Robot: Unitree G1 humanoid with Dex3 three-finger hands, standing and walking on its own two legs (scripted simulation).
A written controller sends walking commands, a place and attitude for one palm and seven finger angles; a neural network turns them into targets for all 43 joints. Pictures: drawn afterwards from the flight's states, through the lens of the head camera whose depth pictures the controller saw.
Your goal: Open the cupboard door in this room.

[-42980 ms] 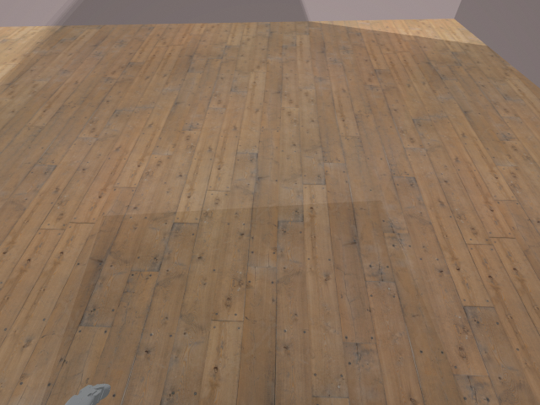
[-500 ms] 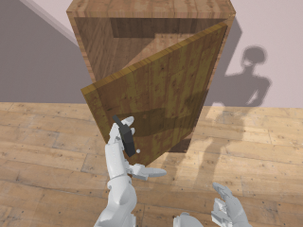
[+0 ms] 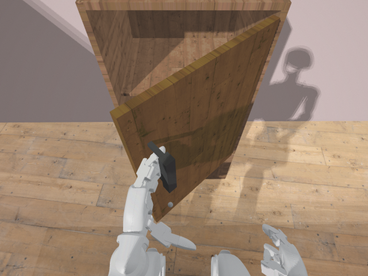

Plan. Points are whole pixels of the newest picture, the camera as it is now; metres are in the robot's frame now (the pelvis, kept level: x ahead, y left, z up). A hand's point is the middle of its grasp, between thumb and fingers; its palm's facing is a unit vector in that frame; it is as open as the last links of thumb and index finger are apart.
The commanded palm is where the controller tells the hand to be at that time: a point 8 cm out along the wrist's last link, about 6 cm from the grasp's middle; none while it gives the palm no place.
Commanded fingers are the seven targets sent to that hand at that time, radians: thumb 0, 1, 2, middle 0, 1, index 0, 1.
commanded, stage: slide the hand sideways off the handle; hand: left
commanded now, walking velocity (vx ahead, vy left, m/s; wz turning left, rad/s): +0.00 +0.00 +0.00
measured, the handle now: (162, 167) +0.33 +0.06 +0.05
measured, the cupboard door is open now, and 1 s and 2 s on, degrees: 42 41 41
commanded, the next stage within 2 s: draw the hand back to the body in 0.68 s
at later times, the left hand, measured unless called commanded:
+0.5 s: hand (139, 225) +0.22 +0.09 +0.04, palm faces +0.02 -1.00 -0.01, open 15.9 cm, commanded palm +0.18 +0.17 +0.04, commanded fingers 0.00 -0.50 0.30 -0.15 -0.30 -0.15 -0.30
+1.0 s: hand (106, 227) +0.20 +0.14 +0.08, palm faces +0.03 -1.00 -0.04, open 16.3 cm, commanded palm +0.17 +0.20 +0.09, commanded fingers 0.00 -0.50 0.30 -0.15 -0.30 -0.15 -0.30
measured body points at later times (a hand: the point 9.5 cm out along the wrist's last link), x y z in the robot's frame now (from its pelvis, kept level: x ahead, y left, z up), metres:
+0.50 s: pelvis +0.01 -0.02 -0.01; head +0.09 -0.02 +0.44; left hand +0.21 +0.15 +0.04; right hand +0.21 -0.24 -0.09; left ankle +0.02 +0.11 -0.64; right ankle +0.03 -0.11 -0.64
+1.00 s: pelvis +0.00 -0.01 +0.00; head +0.06 -0.01 +0.45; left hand +0.20 +0.19 +0.08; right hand +0.19 -0.23 -0.08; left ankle +0.02 +0.11 -0.64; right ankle +0.03 -0.11 -0.64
